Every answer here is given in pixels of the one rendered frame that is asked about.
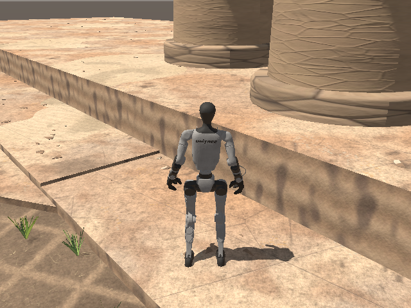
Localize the humanoid robot torso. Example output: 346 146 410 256
191 127 222 193

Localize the left robot forearm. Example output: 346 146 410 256
168 155 181 180

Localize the robot left upper arm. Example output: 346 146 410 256
175 130 193 165

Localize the right robot hand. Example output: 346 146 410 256
229 180 244 194

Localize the left robot hand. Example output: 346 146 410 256
167 177 182 191

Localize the right robot shin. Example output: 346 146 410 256
216 214 225 257

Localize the right robot forearm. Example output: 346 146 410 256
231 157 243 183

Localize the robot right upper arm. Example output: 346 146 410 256
220 130 237 166

